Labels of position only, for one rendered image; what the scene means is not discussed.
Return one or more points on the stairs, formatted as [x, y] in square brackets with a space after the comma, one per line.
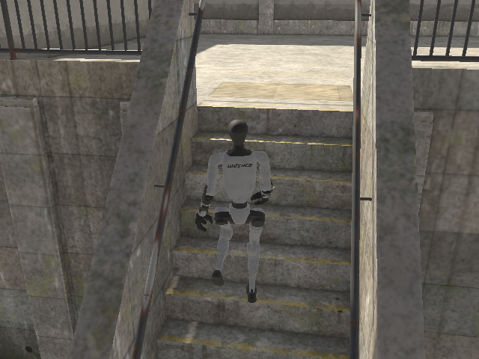
[302, 309]

